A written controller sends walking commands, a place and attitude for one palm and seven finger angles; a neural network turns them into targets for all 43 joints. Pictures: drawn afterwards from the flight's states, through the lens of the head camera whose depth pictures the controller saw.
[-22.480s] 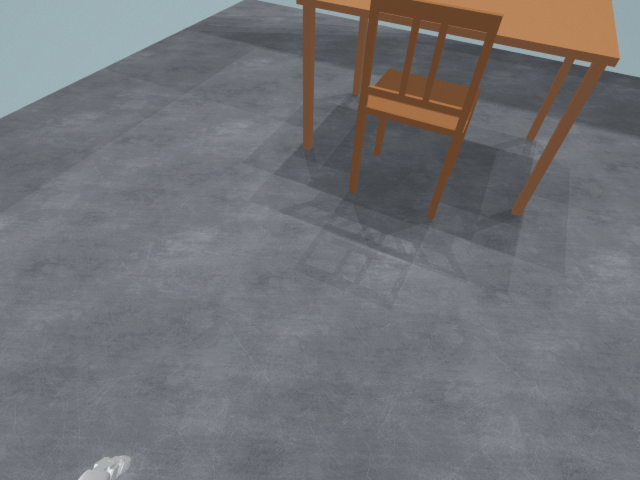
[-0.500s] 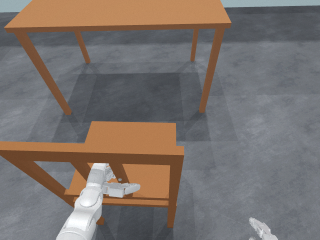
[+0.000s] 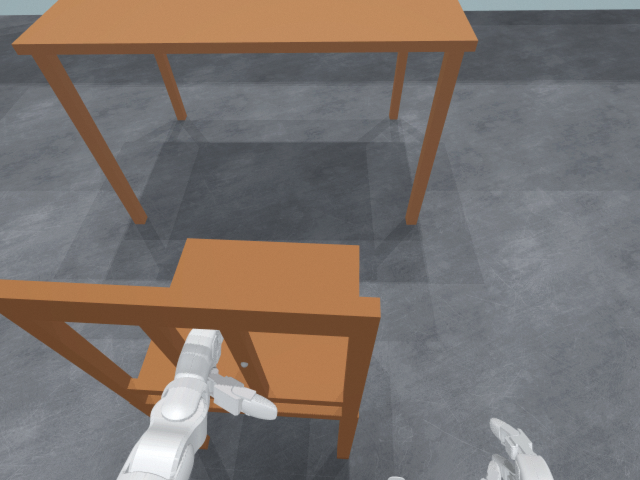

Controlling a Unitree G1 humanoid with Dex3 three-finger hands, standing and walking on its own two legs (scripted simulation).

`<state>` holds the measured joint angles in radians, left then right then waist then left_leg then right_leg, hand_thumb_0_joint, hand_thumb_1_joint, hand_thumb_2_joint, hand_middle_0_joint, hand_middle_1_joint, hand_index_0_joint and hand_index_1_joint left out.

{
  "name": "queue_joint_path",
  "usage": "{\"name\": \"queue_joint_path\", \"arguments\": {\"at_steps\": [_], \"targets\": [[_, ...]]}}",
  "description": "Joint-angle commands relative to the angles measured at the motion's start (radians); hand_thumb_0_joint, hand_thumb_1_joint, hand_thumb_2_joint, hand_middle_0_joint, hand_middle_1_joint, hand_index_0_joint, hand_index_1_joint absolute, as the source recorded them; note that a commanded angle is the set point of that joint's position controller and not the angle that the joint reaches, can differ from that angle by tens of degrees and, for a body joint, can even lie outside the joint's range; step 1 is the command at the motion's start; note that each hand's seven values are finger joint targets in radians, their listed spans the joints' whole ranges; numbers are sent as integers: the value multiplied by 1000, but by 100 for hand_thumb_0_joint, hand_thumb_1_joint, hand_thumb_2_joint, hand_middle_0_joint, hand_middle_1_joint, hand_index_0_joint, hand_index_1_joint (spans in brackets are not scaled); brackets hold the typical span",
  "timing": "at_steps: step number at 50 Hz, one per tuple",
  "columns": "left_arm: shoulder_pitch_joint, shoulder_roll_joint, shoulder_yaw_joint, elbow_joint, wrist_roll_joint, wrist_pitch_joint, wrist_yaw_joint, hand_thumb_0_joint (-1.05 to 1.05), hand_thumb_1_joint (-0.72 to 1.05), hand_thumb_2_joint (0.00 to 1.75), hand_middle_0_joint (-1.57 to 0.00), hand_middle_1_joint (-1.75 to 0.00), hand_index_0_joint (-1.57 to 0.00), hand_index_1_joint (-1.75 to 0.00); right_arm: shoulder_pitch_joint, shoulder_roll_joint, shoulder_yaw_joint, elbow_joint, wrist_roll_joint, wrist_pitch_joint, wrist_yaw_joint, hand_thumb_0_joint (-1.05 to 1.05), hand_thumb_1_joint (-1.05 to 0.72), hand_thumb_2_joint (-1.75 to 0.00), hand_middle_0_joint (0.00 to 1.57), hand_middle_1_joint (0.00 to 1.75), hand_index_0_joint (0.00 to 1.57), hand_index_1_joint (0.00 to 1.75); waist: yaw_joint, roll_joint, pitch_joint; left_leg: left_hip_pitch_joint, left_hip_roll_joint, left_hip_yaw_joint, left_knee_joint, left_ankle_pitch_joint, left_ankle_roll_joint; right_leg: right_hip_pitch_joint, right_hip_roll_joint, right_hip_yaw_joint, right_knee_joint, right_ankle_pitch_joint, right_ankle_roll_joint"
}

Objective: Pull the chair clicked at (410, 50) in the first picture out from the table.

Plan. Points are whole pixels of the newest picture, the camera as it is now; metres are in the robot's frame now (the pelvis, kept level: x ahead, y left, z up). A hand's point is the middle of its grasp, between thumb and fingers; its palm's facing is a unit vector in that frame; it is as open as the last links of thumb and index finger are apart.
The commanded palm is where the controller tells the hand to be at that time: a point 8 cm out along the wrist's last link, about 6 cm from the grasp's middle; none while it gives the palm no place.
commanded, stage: draw the fingers out of the gap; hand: left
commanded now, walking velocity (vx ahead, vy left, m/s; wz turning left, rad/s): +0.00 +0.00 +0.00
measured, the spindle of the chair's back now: (184, 359) +0.29 +0.20 -0.06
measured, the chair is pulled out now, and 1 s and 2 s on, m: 0.62 0.62 0.62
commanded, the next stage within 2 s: draw the hand back to the body in 0.78 s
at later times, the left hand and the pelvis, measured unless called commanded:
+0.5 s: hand (227, 433) +0.19 +0.12 -0.04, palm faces -0.02 -0.99 -0.13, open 17.4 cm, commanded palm +0.17 +0.17 -0.02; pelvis +0.00 -0.01 -0.02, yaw +2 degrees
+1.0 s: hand out of the picture +0.14 +0.13 -0.02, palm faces +0.06 -1.00 -0.03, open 17.5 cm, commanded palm +0.11 +0.18 +0.00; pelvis -0.01 +0.00 -0.03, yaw +2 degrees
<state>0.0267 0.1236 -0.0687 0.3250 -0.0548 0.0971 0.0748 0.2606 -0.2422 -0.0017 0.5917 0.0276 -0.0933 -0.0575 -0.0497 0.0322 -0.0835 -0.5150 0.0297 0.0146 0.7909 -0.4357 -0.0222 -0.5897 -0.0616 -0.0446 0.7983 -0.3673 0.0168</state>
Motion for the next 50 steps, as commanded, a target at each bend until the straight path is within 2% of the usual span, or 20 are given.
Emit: {"name": "queue_joint_path", "arguments": {"at_steps": [1,4,5,6,12,15,16,18,22,23,25,28,35,39,40,42,45,46,47,50], "targets": [[-138,142,91,-177,12,-27,3,0,-55,20,0,0,0,0,-30,-139,-43,-139,1,-34,-12,0,-90,-90,20,30,20,30,-10,-72,-198,17,-14,0,-81,298,32,167,16,-26,-81,315,-20],[-16,112,68,-225,5,-18,-19,0,-55,20,0,0,0,0,-47,-130,-41,-169,4,-30,-9,0,-90,-90,20,30,20,30,10,-62,-217,5,-19,10,-72,292,31,188,10,-23,-72,318,-20],[0,126,77,-251,1,-19,-24,0,-55,20,0,0,0,0,-49,-130,-40,-178,5,-29,-9,0,-90,-90,20,30,20,30,13,-64,-226,2,-19,8,-70,284,31,192,10,-22,-71,307,-20],[41,117,67,-275,1,-15,-29,0,-55,20,0,0,0,0,-56,-126,-41,-186,6,-30,-8,0,-90,-90,20,30,20,30,20,-22,-230,6,-20,12,-71,288,29,199,8,-22,-70,311,-24],[243,117,44,-433,7,-4,-16,0,-55,20,0,0,0,0,-68,-116,-39,-235,8,-31,-7,0,-90,-90,20,30,20,30,22,-51,-221,-24,-21,6,-44,288,29,187,7,-26,-50,318,-23],[248,133,47,-497,11,-13,-9,0,-55,20,0,0,0,0,-60,-117,-39,-241,5,-35,-16,0,-90,-90,20,30,20,30,3,-81,-204,-49,-27,0,-22,255,34,165,8,-21,-46,292,-16],[252,153,59,-519,13,-18,-6,0,-55,20,0,0,0,0,-59,-119,-42,-239,4,-37,-21,0,-90,-90,20,30,20,30,2,-61,-200,-49,-27,-3,-16,251,35,155,9,-19,-46,284,-19],[311,144,53,-543,14,-27,-7,0,-55,20,0,0,0,0,-56,-111,-41,-241,4,-44,-26,0,-90,-90,20,30,20,30,2,-70,-212,-49,-31,-4,-1,258,37,152,8,-21,-35,291,-17],[398,146,43,-592,18,-32,-17,0,-55,20,0,0,0,0,-65,-107,-42,-245,6,-52,-29,0,-90,-90,20,30,20,30,7,-27,-212,-50,-33,-11,16,253,34,127,7,-23,-22,268,-20],[424,122,16,-603,20,-30,-21,0,-55,20,0,0,0,0,-71,-102,-39,-252,6,-53,-28,0,-90,-90,20,30,20,30,5,-19,-204,-52,-34,-13,18,249,34,118,6,-25,-19,258,-20],[468,124,18,-620,20,-23,-22,0,-55,20,0,0,0,0,-82,-99,-40,-260,7,-53,-29,0,-90,-90,20,30,20,30,9,-24,-199,-65,-35,-17,21,232,33,107,7,-27,-17,231,-19],[474,113,-11,-649,22,-11,-24,0,-55,20,0,0,0,0,-84,-100,-36,-269,5,-55,-34,0,-90,-90,20,30,20,30,-4,-34,-171,-76,-34,-24,28,205,37,76,8,-31,-17,193,-17],[584,106,-30,-727,30,-19,-21,0,-55,20,0,0,0,0,-93,-92,-38,-293,5,-62,-44,0,-90,-90,20,30,20,30,4,-74,-174,-111,-39,-34,44,163,39,55,10,-33,-5,122,-17],[615,106,-48,-762,41,-23,-25,0,-55,20,0,0,0,0,-93,-90,-37,-297,6,-68,-47,0,-90,-90,20,30,20,30,3,-25,-163,-114,-38,-39,53,151,39,19,11,-37,8,89,-20],[633,104,-52,-758,40,-22,-27,0,-55,20,0,0,0,0,-96,-88,-37,-298,7,-69,-48,0,-90,-90,20,30,20,30,0,-44,-154,-123,-38,-41,57,140,40,15,11,-36,4,75,-19],[655,119,-35,-772,39,-22,-28,0,-55,20,0,0,0,0,-98,-89,-38,-299,8,-70,-51,0,-90,-90,20,30,20,30,6,-28,-149,-132,-38,-44,56,126,39,9,12,-36,4,50,-23],[703,92,-71,-806,46,-26,-28,0,-55,20,0,0,0,0,-102,-85,-38,-312,10,-74,-49,0,-90,-90,20,30,20,30,9,-16,-155,-131,-38,-49,57,126,38,-8,13,-45,20,41,-25],[628,10,-55,-951,-71,-149,-33,0,-55,20,0,0,0,0,-99,-74,-40,-305,10,-100,-47,0,-90,-90,20,30,20,30,10,-48,-137,-153,-47,-53,91,144,30,-47,24,-65,39,69,-26],[666,73,-8,-905,-64,-209,-33,0,-55,20,0,0,0,0,-95,-79,-46,-275,10,-113,-45,0,-90,-90,20,30,20,30,26,-32,-173,-154,-46,-50,101,136,27,-52,27,-60,57,46,-29],[655,82,11,-957,-83,-312,-37,0,-55,20,0,0,0,0,-86,-74,-47,-269,16,-131,-38,0,-90,-90,20,30,20,30,31,12,-185,-148,-46,-55,100,133,23,-71,29,-60,76,15,-31]]}}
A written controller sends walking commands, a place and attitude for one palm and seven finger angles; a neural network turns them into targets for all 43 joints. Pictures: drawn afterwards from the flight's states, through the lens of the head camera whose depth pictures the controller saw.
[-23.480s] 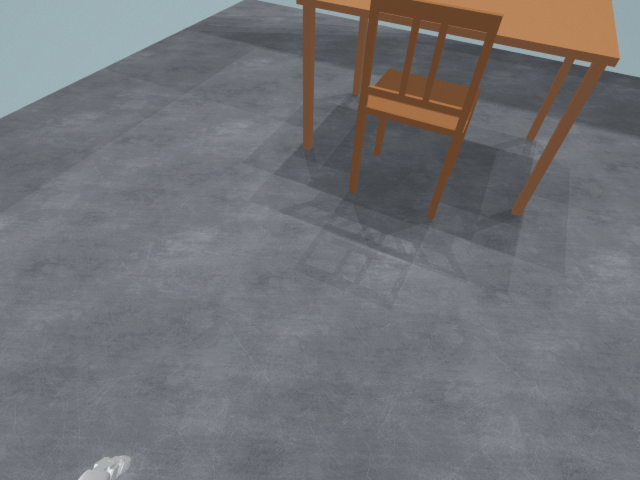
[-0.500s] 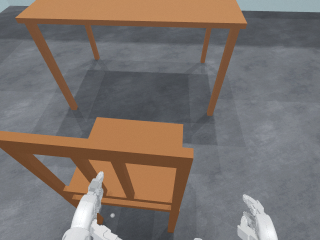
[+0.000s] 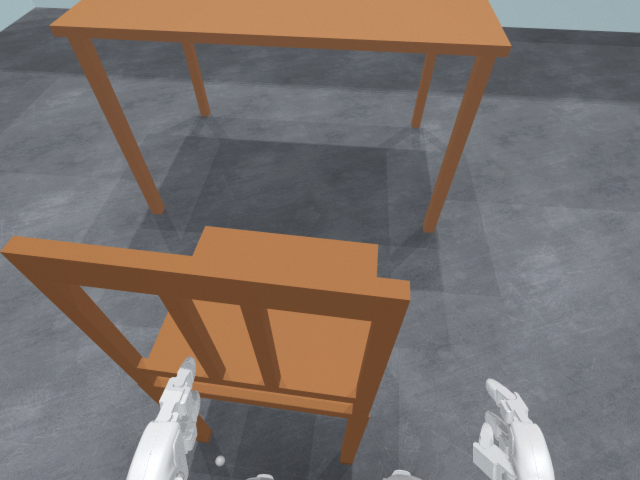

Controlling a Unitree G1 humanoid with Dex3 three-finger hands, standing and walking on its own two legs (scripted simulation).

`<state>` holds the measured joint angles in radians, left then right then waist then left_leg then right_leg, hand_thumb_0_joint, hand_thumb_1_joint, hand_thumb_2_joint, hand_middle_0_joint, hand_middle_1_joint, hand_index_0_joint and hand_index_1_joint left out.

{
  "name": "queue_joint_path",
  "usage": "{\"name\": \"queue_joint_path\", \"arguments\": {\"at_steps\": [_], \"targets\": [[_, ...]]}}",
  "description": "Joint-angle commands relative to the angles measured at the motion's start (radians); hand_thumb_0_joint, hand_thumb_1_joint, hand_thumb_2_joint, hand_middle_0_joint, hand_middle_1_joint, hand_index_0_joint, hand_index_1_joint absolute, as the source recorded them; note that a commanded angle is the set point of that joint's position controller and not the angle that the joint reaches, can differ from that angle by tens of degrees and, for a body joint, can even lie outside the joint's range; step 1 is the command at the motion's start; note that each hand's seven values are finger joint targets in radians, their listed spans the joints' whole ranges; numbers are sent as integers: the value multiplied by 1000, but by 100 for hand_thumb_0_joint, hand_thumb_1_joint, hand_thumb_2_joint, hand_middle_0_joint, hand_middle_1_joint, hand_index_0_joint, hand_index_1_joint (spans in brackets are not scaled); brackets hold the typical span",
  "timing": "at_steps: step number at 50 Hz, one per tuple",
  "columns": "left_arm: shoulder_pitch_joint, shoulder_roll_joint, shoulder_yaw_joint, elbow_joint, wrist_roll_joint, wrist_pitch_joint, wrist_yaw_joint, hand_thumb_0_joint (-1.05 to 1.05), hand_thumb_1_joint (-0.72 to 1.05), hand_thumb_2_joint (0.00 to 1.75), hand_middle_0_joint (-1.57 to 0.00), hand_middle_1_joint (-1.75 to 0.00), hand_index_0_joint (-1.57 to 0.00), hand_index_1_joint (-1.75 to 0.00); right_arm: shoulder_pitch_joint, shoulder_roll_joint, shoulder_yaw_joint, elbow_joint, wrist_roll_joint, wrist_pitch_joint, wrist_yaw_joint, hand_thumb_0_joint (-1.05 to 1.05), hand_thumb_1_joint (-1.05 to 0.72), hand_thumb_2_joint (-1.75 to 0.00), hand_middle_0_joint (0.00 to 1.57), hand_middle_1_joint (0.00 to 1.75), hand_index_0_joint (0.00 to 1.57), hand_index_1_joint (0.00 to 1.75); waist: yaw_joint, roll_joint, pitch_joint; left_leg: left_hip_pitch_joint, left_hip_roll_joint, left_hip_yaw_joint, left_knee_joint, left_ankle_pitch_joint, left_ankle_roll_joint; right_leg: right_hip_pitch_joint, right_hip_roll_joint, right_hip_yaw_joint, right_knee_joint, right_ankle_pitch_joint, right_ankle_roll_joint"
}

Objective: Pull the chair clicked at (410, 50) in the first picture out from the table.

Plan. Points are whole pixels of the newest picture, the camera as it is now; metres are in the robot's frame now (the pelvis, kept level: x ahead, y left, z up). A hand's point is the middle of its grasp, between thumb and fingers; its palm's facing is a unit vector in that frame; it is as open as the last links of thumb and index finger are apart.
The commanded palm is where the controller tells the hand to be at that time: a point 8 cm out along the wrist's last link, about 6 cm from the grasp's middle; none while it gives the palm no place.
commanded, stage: draw the hand back to the body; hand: left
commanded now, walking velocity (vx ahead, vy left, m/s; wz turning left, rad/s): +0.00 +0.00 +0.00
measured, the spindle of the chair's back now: (198, 338) +0.31 +0.18 -0.03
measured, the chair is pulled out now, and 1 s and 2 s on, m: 0.62 0.62 0.62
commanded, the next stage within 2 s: step back with the hand held close in 1.48 s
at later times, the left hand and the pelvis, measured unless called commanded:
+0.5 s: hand (120, 404) +0.18 +0.19 +0.12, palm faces +0.17 -0.95 -0.27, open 17.0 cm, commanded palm +0.14 +0.24 +0.13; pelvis +0.01 +0.00 +0.02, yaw +0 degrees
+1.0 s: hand (11, 332) +0.21 +0.25 +0.20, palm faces +0.45 -0.79 -0.43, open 10.9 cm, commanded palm +0.16 +0.29 +0.23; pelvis +0.02 -0.01 +0.06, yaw +0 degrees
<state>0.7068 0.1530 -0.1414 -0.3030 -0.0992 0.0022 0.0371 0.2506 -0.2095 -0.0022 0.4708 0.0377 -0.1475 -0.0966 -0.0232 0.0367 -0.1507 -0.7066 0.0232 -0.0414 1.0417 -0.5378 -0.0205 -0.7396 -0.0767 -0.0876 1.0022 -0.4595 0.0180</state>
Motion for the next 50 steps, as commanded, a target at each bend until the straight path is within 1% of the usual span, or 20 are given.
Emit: {"name": "queue_joint_path", "arguments": {"at_steps": [1,5,6,7,10,13,16,18,20,21,22,23,24,25,28,31,38,42,48,50], "targets": [[-22,80,113,-323,-38,-249,0,0,-55,20,0,0,0,0,-76,-105,-52,-135,5,-78,4,0,-90,-90,20,30,20,30,10,7,-108,24,-37,1,-144,237,19,78,45,-15,-119,107,-35],[-8,47,92,-255,-31,-408,-52,0,-55,20,0,0,0,0,-105,-94,-64,-111,10,-74,39,0,-90,-90,20,30,20,30,12,-15,-81,-42,-28,0,-94,219,12,5,46,-10,-62,92,-35],[7,65,105,-236,-29,-442,-76,0,-55,20,0,0,0,0,-117,-93,-71,-102,10,-71,49,0,-90,-90,20,30,20,30,20,-14,-90,-63,-24,1,-81,229,12,14,43,-2,-50,104,-38],[47,69,120,-208,-38,-447,-96,0,-55,20,0,0,0,0,-123,-96,-75,-114,12,-61,53,0,-90,-90,20,30,20,30,22,-25,-99,-54,-24,9,-86,212,13,33,42,4,-62,99,-35],[79,130,191,-250,-65,-368,-138,0,-55,20,0,0,0,0,-146,-100,-77,-163,27,-23,44,0,-90,-90,20,30,20,30,39,-27,-137,-34,-26,22,-131,166,20,133,35,24,-113,62,-29],[35,178,279,-346,-113,-297,-136,0,-55,20,0,0,0,0,-150,-90,-69,-176,38,-3,15,0,-90,-90,20,30,20,30,34,-42,-159,9,-26,17,-154,188,29,192,33,23,-148,90,-22],[3,191,326,-427,-161,-305,-117,0,-51,22,-1,-1,-1,-1,-134,-78,-61,-155,43,-21,-5,0,-90,-90,20,30,20,30,26,-32,-168,59,-24,7,-167,253,31,221,38,9,-172,171,-21],[-7,172,322,-401,-180,-322,-123,0,-44,25,-1,-2,-1,-2,-118,-75,-57,-124,44,-38,-9,0,-90,-90,20,30,20,30,10,-52,-130,80,-22,1,-176,279,28,218,41,3,-190,207,-17],[-17,173,322,-371,-183,-333,-147,0,-37,29,-2,-4,-2,-4,-112,-87,-55,-102,44,-57,-8,0,-90,-90,20,30,20,30,4,-27,-109,110,-19,-5,-192,300,26,214,41,-5,-202,224,-17],[66,374,402,-303,3,-193,-5,0,-33,31,-3,-5,-3,-5,-104,-85,-56,-111,21,-26,-32,0,-90,-90,20,30,20,30,94,13,-144,153,29,0,-253,327,20,316,8,39,-252,231,-51],[52,215,284,-381,17,-140,35,0,-30,32,-4,-5,-4,-5,-100,-69,-32,-145,17,-21,-35,0,-90,-90,20,30,20,30,47,40,-58,170,16,12,-280,326,21,319,-2,17,-276,255,-42],[46,217,298,-335,22,-107,61,0,-26,34,-4,-6,-4,-6,-97,-74,-38,-128,19,-12,-36,0,-90,-90,20,30,20,30,44,10,-27,167,22,5,-294,315,15,323,-2,9,-287,250,-41],[43,185,277,-324,34,-89,76,0,-22,36,-4,-7,-4,-7,-107,-75,-34,-118,16,-2,-36,0,-90,-90,20,30,20,30,44,29,8,191,22,13,-305,321,18,328,-1,6,-301,257,-40],[33,216,300,-321,42,-74,93,0,-19,37,-5,-8,-5,-8,-109,-80,-32,-110,12,7,-37,0,-90,-90,20,30,20,30,50,19,3,209,24,7,-324,335,19,355,-1,-1,-315,267,-43],[-17,272,345,-360,53,-53,127,0,-8,43,-7,-10,-7,-10,-130,-84,-22,-103,7,5,-44,0,-90,-90,20,30,20,30,57,0,5,280,23,5,-376,366,21,426,-1,-3,-363,307,-42],[-87,328,393,-406,57,-46,152,0,3,48,-8,-12,-8,-12,-150,-88,-8,-87,4,-15,-46,0,-90,-90,20,30,20,30,63,40,23,335,21,-3,-437,374,18,484,-1,-3,-417,308,-46],[-147,316,434,-368,58,-56,164,0,28,60,-12,-17,-12,-17,-166,-93,-1,-35,-3,-44,-31,0,-90,-90,20,30,20,30,66,71,85,445,26,-2,-535,419,14,544,2,-2,-492,349,-47],[-160,317,471,-313,53,-62,158,0,43,67,-13,-20,-13,-20,-183,-96,-7,-13,-5,-38,-21,0,-90,-90,20,30,20,30,72,11,110,474,32,5,-570,438,16,574,7,2,-530,373,-43],[-244,382,566,-344,48,-88,160,0,65,78,-16,-25,-16,-25,-196,-101,-13,5,-10,-40,-15,0,-90,-90,20,30,20,30,81,52,79,529,30,19,-603,478,22,628,2,16,-562,422,-41],[-268,398,592,-347,44,-94,163,0,72,81,-18,-26,-18,-26,-201,-100,-13,10,-10,-42,-13,0,-90,-90,20,30,20,30,83,37,80,539,31,19,-611,493,21,639,4,14,-569,433,-39]]}}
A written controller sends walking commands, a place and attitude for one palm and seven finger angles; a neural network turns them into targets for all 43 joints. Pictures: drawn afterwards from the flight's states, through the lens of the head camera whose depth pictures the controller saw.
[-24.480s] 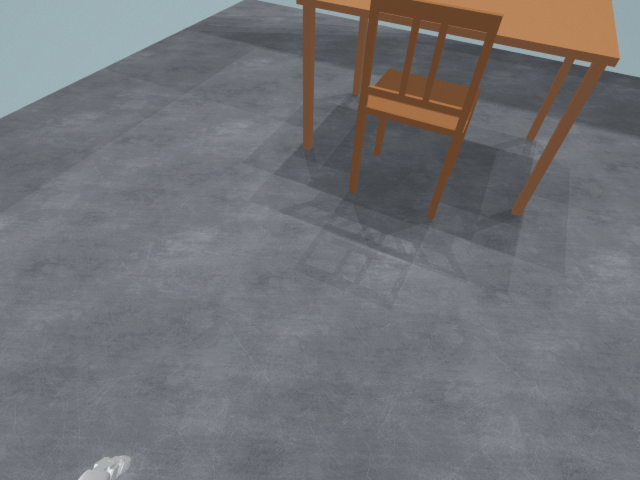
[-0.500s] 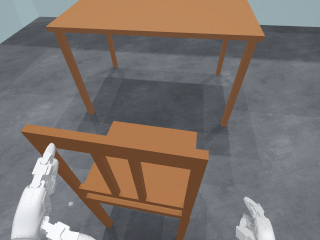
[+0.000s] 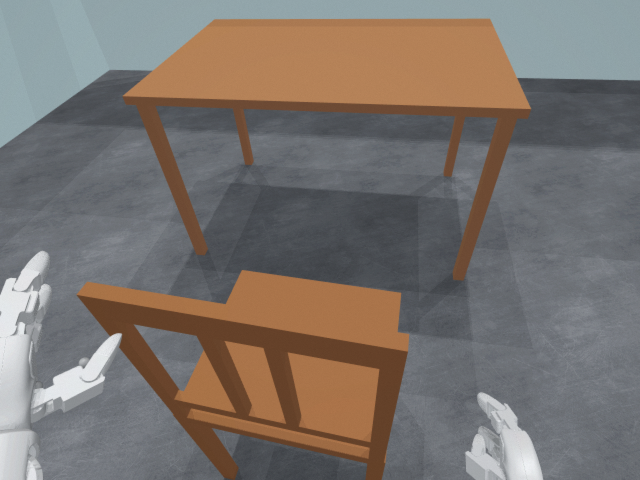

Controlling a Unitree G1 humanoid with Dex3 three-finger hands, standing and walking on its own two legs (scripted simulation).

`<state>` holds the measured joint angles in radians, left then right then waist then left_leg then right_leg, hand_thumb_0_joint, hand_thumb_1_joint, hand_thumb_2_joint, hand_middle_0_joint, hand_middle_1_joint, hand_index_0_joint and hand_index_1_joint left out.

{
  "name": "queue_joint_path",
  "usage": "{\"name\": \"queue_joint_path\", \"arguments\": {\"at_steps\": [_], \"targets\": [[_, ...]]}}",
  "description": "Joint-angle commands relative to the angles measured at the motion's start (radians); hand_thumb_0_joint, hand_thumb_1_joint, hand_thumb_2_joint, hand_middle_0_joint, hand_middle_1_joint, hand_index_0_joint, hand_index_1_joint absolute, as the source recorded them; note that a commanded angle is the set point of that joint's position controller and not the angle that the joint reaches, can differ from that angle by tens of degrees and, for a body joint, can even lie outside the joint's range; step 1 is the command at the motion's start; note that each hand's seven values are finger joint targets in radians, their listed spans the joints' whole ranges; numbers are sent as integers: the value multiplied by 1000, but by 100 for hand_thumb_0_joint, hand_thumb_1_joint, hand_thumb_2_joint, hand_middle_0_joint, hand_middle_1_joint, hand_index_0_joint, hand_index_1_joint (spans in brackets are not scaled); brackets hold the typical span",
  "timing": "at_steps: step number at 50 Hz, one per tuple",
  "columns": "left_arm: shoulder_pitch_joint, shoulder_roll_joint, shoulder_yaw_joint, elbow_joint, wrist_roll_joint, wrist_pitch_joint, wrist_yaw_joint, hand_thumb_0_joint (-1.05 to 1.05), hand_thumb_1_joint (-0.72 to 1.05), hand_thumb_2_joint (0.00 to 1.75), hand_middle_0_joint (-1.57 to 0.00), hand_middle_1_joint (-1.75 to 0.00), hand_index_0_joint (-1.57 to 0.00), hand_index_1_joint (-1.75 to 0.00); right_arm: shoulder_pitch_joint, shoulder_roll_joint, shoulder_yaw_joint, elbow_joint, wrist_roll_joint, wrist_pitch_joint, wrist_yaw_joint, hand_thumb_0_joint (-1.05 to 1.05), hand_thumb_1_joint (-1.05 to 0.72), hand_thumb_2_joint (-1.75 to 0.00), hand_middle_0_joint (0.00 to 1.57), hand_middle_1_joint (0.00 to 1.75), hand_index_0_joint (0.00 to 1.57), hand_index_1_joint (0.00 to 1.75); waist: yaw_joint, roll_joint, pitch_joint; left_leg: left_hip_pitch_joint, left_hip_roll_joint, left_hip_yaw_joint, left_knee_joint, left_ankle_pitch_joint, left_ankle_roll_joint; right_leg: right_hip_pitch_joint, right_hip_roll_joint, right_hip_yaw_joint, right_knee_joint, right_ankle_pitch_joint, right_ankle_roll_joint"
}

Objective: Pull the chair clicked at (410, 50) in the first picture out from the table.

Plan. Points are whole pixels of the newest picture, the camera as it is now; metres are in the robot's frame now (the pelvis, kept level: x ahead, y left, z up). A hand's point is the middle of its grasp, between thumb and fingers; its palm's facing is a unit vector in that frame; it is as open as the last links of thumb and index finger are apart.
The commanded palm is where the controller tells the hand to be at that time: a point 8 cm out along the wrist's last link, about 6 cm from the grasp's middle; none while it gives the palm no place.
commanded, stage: draw the hand back to the body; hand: left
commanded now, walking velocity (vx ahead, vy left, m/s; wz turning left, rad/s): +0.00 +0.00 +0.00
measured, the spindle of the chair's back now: (228, 375) +0.29 +0.19 -0.09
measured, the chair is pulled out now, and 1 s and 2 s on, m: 0.62 0.62 0.62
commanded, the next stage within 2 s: step back with the hand held close in 0.48 s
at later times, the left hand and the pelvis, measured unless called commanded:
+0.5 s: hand (73, 347) +0.18 +0.26 +0.16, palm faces +0.48 -0.77 -0.42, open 7.5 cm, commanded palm +0.13 +0.30 +0.18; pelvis +0.00 -0.01 +0.01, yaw -1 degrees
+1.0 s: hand (55, 374) +0.16 +0.26 +0.16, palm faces +0.37 -0.76 -0.53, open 7.4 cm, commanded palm +0.10 +0.30 +0.18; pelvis -0.04 +0.01 +0.00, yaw -2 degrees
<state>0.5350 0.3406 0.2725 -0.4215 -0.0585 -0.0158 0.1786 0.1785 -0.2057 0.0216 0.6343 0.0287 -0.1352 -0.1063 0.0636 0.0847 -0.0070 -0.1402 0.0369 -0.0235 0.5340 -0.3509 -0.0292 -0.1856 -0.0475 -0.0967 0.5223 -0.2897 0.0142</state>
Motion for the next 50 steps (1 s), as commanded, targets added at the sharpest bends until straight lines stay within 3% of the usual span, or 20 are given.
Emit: {"name": "queue_joint_path", "arguments": {"at_steps": [1,5,7,10,13,14,16,17,21,26,29,30,31,34,36,40,41,42,45,50], "targets": [[-112,229,201,-231,3,-77,21,0,75,83,-18,-27,-18,-27,-132,-107,-39,-145,0,-58,-3,0,-90,-90,20,30,20,30,-3,20,-71,-21,15,2,-104,310,29,94,-26,31,-100,269,-37],[-145,239,234,-215,-4,-88,22,0,90,90,-20,-30,-20,-30,-130,-109,-43,-133,0,-59,2,0,-90,-90,20,30,20,30,-1,-9,-69,5,19,9,-111,345,31,104,-26,27,-105,304,-33],[-103,175,189,-139,-4,-82,11,0,90,90,-20,-30,-20,-30,-134,-109,-47,-122,1,-53,4,0,-90,-90,20,30,20,30,-6,-35,-29,-4,23,12,-119,338,33,91,-25,24,-114,299,-31],[-90,161,175,-91,-8,-82,1,0,90,90,-20,-30,-20,-30,-142,-117,-56,-122,5,-35,9,0,-90,-90,20,30,20,30,-7,-93,-12,-14,25,15,-126,304,41,82,-26,26,-125,269,-24],[-97,182,182,-135,-8,-93,-2,0,90,90,-20,-30,-20,-30,-147,-121,-59,-127,5,-32,10,0,-90,-90,20,30,20,30,-3,-46,-50,0,21,17,-128,308,43,102,-29,35,-127,274,-27],[-107,199,194,-160,-7,-98,1,0,90,90,-20,-30,-20,-30,-146,-120,-59,-129,3,-35,9,0,-90,-90,20,30,20,30,-1,-63,-67,3,20,15,-127,317,44,112,-28,33,-125,284,-27],[-140,255,231,-228,-4,-106,7,0,90,90,-20,-30,-20,-30,-154,-122,-58,-130,2,-45,7,0,-90,-90,20,30,20,30,2,6,-104,15,14,15,-124,314,40,132,-31,42,-126,282,-30],[-132,245,224,-241,-1,-110,8,0,90,90,-20,-30,-20,-30,-148,-114,-55,-133,0,-52,6,0,-90,-90,20,30,20,30,3,9,-111,20,13,14,-125,320,41,132,-31,39,-126,287,-31],[-143,249,232,-249,-1,-103,14,0,90,90,-20,-30,-20,-30,-146,-113,-51,-127,5,-62,1,0,-90,-90,20,30,20,30,-2,38,-75,15,13,15,-127,307,33,111,-25,43,-137,267,-34],[-135,191,195,-144,-6,-93,8,0,90,90,-20,-30,-20,-30,-146,-117,-53,-121,9,-56,0,0,-90,-90,20,30,20,30,-10,-19,3,-7,20,11,-145,246,33,65,-19,37,-150,188,-32],[-123,177,184,-121,-8,-97,3,0,90,90,-20,-30,-20,-30,-144,-121,-56,-125,7,-48,4,0,-90,-90,20,30,20,30,-7,-63,-2,-9,21,11,-147,235,39,66,-21,35,-146,179,-28],[-153,141,129,-148,-2,-100,-5,0,90,90,-20,-30,-20,-30,-147,-126,-53,-132,4,-50,7,0,-90,-90,20,30,20,30,-16,-48,-18,5,19,15,-145,247,42,66,-22,38,-142,194,-28],[-326,298,285,-225,-10,-154,-2,0,90,90,-20,-30,-20,-30,-102,-141,-49,-173,15,-23,14,0,-90,-90,20,30,20,30,-39,16,74,-60,35,-6,-142,177,54,-3,-63,140,-192,220,-34],[-108,180,198,-131,-2,-144,-18,0,90,90,-20,-30,-20,-30,-115,-134,-65,-159,0,19,23,0,-90,-90,20,30,20,30,-47,-72,6,-42,35,-5,-110,229,50,27,-90,138,-176,298,-39],[-71,198,218,-176,0,-148,-18,0,90,90,-20,-30,-20,-30,-125,-138,-71,-175,-1,42,24,0,-90,-90,20,30,20,30,-46,-42,-47,-44,49,-12,-123,310,48,70,-90,118,-138,355,-36],[26,225,258,-234,2,-149,-5,0,90,90,-20,-30,-20,-30,-135,-125,-78,-208,0,79,22,0,-90,-90,20,30,20,30,-41,-63,-145,-50,70,-22,-110,447,43,118,-87,95,-79,434,-27],[37,250,282,-242,3,-148,1,0,90,90,-20,-30,-20,-30,-142,-121,-82,-203,4,82,17,0,-90,-90,20,30,20,30,-44,-40,-156,-44,74,-24,-115,459,45,114,-90,98,-69,445,-27],[55,236,274,-253,1,-149,2,0,90,90,-20,-30,-20,-30,-136,-113,-80,-211,5,86,16,0,-90,-90,20,30,20,30,-43,-50,-171,-43,78,-18,-106,472,43,115,-88,90,-59,451,-24],[60,252,290,-286,-5,-150,9,0,90,90,-20,-30,-20,-30,-134,-110,-85,-218,7,91,9,0,-90,-90,20,30,20,30,-43,-62,-178,-77,85,-30,-97,482,39,108,-86,89,-40,453,-21],[70,236,274,-281,-5,-143,18,0,90,90,-20,-30,-20,-30,-124,-111,-86,-205,3,83,0,0,-90,-90,20,30,20,30,-45,-35,-156,-130,90,-37,-93,373,43,68,-81,100,-43,374,-17]]}}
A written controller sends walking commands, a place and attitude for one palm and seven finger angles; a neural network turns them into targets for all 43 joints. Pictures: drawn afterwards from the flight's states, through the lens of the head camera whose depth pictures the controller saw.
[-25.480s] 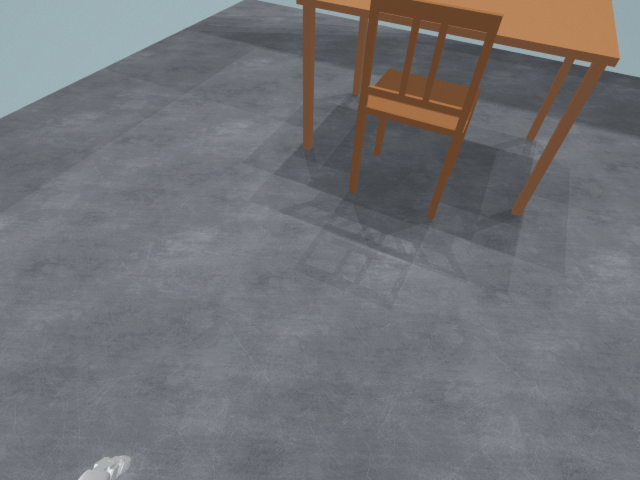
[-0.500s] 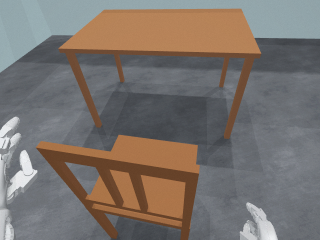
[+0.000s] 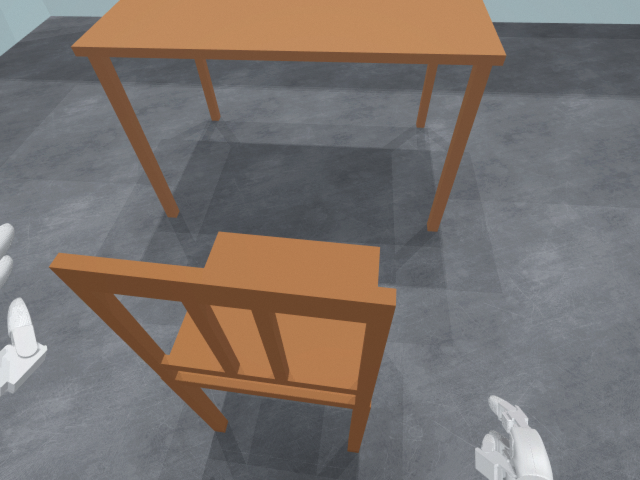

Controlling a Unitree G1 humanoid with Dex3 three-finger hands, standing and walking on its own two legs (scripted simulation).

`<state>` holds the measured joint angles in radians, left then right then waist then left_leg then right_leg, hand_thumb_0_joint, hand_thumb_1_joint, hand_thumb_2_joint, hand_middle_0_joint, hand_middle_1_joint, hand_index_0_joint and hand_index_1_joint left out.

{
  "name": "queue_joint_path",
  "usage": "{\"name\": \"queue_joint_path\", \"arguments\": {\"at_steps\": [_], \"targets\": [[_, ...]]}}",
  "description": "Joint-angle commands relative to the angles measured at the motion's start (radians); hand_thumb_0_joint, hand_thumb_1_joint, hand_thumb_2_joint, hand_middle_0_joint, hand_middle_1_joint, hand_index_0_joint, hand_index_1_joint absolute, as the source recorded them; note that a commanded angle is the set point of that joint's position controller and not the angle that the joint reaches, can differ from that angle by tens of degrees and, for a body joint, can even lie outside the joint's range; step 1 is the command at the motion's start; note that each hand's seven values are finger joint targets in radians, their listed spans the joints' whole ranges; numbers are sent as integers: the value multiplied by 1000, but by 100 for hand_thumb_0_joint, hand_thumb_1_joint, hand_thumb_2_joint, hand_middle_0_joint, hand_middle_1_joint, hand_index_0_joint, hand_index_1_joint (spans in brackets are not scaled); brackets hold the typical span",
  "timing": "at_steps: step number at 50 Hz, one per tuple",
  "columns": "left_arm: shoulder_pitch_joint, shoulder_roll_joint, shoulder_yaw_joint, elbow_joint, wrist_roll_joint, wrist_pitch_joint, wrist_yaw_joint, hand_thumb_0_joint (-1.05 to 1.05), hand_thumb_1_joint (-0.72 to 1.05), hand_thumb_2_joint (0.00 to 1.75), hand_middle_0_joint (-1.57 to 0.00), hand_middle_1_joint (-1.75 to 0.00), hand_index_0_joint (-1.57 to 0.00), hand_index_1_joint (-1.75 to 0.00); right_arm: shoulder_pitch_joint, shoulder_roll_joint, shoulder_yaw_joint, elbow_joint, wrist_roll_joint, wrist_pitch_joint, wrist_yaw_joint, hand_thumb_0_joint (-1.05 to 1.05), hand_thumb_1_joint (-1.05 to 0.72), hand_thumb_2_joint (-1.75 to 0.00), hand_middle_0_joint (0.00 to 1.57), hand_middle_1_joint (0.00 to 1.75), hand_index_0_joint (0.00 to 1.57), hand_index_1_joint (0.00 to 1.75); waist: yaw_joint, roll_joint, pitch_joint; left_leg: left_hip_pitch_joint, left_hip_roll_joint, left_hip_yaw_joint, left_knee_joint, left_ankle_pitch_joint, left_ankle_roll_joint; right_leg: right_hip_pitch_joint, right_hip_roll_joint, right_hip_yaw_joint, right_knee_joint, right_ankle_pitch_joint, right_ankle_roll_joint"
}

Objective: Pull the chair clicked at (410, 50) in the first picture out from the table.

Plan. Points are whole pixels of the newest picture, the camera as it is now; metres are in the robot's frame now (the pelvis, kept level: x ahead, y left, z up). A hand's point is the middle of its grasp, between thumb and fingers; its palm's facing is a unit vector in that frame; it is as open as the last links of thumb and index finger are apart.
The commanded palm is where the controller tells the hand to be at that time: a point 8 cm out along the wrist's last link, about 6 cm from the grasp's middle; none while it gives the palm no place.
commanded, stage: step back with the hand held close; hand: left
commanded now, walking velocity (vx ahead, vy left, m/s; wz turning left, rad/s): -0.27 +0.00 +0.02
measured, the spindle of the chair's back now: (215, 338) +0.32 +0.20 -0.09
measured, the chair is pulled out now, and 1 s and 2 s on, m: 0.62 0.62 0.62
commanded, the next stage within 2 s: stop stepping back and stand still in 1.32 s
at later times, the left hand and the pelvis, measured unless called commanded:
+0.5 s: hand out of the picture +0.13 +0.28 +0.16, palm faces +0.47 -0.75 -0.47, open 7.4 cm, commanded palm +0.07 +0.31 +0.18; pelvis -0.07 +0.01 -0.01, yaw +1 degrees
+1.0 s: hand out of the picture +0.07 +0.28 +0.17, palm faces +0.51 -0.72 -0.47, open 7.4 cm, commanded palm -0.01 +0.32 +0.18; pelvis -0.12 +0.01 -0.02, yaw +7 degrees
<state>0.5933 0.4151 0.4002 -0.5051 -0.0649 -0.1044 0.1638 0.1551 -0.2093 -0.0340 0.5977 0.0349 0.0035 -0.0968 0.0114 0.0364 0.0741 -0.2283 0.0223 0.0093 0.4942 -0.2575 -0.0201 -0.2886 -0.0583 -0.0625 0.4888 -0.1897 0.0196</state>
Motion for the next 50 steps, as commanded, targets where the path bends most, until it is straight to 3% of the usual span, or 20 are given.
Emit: {"name": "queue_joint_path", "arguments": {"at_steps": [1,9,14,16,20,24,27,29,31,33,34,36,38,41,43,44,45,46,48,50], "targets": [[0,163,142,-202,1,-51,35,0,90,90,-20,-30,-20,-30,-96,-110,-33,-160,-1,-59,-12,0,-90,-90,20,30,20,30,3,30,-229,-57,101,-72,-62,239,33,168,-72,72,-12,249,-28],[-82,165,127,-210,21,-57,54,0,90,90,-20,-30,-20,-30,-66,-114,-16,-171,-14,-78,-12,0,-90,-90,20,30,20,30,1,10,-109,-214,65,-75,-69,-189,41,43,-70,132,-128,-182,-29],[-119,167,123,-215,31,-69,59,0,90,90,-20,-30,-20,-30,-49,-127,-11,-179,-17,-95,-10,0,-90,-90,20,30,20,30,-2,10,-83,-245,68,-91,-61,-292,46,-18,-63,139,-158,-350,-30],[-107,176,130,-227,31,-75,62,0,90,90,-20,-30,-20,-30,-52,-136,-12,-172,-16,-103,-13,0,-90,-90,20,30,20,30,-5,66,-86,-256,83,-112,-91,-292,53,2,-51,121,-131,-306,-29],[-80,175,145,-252,29,-85,60,0,90,90,-20,-30,-20,-30,-44,-132,-13,-182,-17,-117,-5,0,-90,-90,20,30,20,30,2,73,-143,-300,106,-133,-124,-234,61,109,-19,87,-28,-139,-14],[-56,173,173,-245,38,-99,58,0,90,90,-20,-30,-20,-30,-51,-139,-21,-188,-17,-129,-2,0,-90,-90,20,30,20,30,4,131,-132,-481,148,-158,-169,-380,85,208,4,75,86,-158,-7],[-40,177,171,-263,34,-110,54,0,90,90,-20,-30,-20,-30,-41,-133,-24,-182,-12,-138,-1,0,-90,-90,20,30,20,30,1,71,-154,-444,127,-144,-108,-319,79,183,-10,96,83,-62,-17],[-51,187,184,-280,34,-126,52,0,90,90,-20,-30,-20,-30,-38,-134,-26,-170,-20,-150,0,0,-90,-90,20,30,20,30,-2,57,-161,-418,108,-131,-68,-340,71,125,-28,134,45,-105,-29],[-68,205,209,-253,43,-131,58,0,90,90,-20,-30,-20,-30,-41,-138,-32,-153,-26,-157,-5,0,-90,-90,20,30,20,30,-2,73,-125,-480,114,-134,-72,-444,80,115,-26,161,33,-233,-31],[-111,176,186,-258,53,-140,57,0,90,90,-20,-30,-20,-30,-26,-137,-29,-160,-27,-164,-1,0,-90,-90,20,30,20,30,-5,46,-95,-536,115,-139,-49,-517,83,88,-18,182,35,-339,-34],[-127,178,182,-256,53,-143,58,0,90,90,-20,-30,-20,-30,-22,-134,-27,-157,-29,-168,0,0,-90,-90,20,30,20,30,-7,18,-90,-502,102,-129,-12,-498,76,38,-29,203,5,-363,-41],[-120,212,195,-248,40,-143,63,0,90,90,-20,-30,-20,-30,-18,-127,-30,-124,-31,-165,1,0,-90,-90,20,30,20,30,-10,-79,-109,-295,46,-91,109,-339,41,-130,-90,269,-128,-332,-80],[-120,202,182,-257,37,-152,60,0,90,90,-20,-30,-20,-30,-16,-112,-26,-100,-42,-161,11,0,-90,-90,20,30,20,30,-18,-119,-173,-128,16,-59,217,-241,28,-218,-147,274,-182,-300,-99],[-75,207,202,-219,35,-159,64,0,90,90,-20,-30,-20,-30,-32,-112,-23,-92,-45,-150,10,0,-90,-90,20,30,20,30,-16,-66,-178,-101,41,-86,153,-295,40,-260,-113,222,-185,-417,-74],[-76,183,186,-250,40,-168,60,0,90,90,-20,-30,-20,-30,-23,-124,-21,-118,-37,-148,7,0,-90,-90,20,30,20,30,-23,17,-150,-227,91,-147,29,-416,64,-207,-44,163,-69,-452,-46],[-81,178,189,-259,37,-165,58,0,90,90,-20,-30,-20,-30,-27,-132,-23,-126,-35,-151,6,0,-90,-90,20,30,20,30,-23,82,-143,-349,138,-192,-77,-477,80,-108,10,113,66,-419,-29],[-92,175,193,-291,36,-169,54,0,90,90,-20,-30,-20,-30,-44,-142,-26,-138,-31,-161,4,0,-90,-90,20,30,20,30,-20,211,-146,-499,232,-282,-222,-534,116,47,80,45,300,-288,-5],[-118,212,220,-318,32,-174,52,0,90,90,-20,-30,-20,-30,-69,-127,-34,-142,-29,-169,-5,0,-90,-90,20,30,20,30,-13,261,-152,-566,302,-337,-274,-474,151,121,99,38,481,-230,9],[-111,210,212,-340,10,-192,31,0,90,90,-20,-30,-20,-30,-35,-115,-51,-124,-38,-191,-3,0,-90,-90,20,30,20,30,-22,185,-206,-430,305,-267,-201,-236,154,48,81,78,552,-282,8],[-28,173,196,-310,0,-201,25,0,90,90,-20,-30,-20,-30,-21,-135,-64,-120,-19,-221,24,0,-90,-90,20,30,20,30,-14,216,-205,-222,278,-177,-172,-195,130,-85,85,36,458,-329,-6]]}}
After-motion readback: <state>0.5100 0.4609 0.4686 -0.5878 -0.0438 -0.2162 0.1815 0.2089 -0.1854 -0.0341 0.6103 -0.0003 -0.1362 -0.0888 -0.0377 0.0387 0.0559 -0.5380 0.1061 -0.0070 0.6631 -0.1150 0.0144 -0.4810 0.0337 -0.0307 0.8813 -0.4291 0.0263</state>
